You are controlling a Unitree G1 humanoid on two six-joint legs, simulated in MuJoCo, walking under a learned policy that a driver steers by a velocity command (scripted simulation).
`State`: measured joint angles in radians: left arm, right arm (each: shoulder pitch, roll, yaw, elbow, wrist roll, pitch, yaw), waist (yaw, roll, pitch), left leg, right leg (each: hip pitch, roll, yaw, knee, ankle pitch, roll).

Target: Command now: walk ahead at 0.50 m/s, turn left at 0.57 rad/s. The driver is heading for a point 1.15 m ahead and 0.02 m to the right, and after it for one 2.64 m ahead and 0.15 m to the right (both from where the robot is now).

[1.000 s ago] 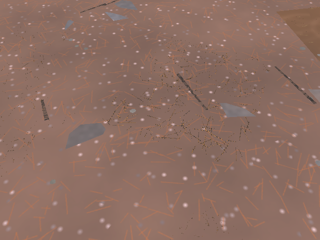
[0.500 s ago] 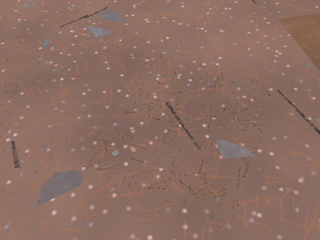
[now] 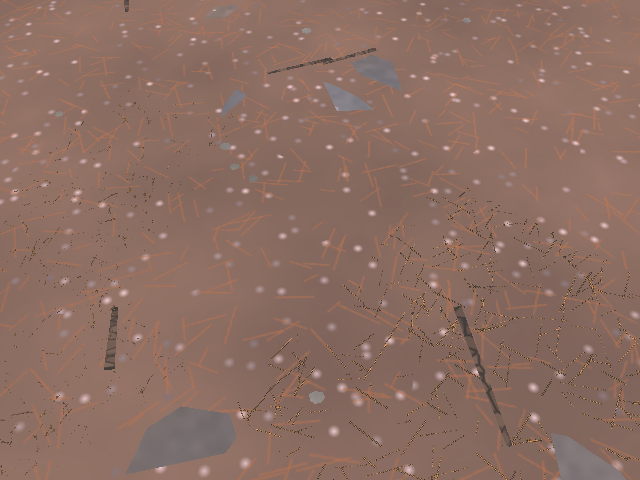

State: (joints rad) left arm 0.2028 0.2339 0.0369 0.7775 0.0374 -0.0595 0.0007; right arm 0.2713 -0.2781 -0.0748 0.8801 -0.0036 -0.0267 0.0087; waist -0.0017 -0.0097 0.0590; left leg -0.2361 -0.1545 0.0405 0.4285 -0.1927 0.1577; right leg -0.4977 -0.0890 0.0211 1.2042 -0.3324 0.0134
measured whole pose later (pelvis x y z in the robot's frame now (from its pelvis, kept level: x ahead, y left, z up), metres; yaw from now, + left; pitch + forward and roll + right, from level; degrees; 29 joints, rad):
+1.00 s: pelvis +0.54 +0.02 +0.00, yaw +9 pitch +0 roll -1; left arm 0.39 0.24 0.03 0.93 0.01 -0.06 -0.01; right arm 0.13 -0.24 -0.02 0.81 -0.03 -0.07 0.01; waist 0.04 -0.02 0.04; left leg -0.34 -0.03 0.08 0.51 -0.18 0.09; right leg -0.28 0.01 0.00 1.07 -0.39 -0.07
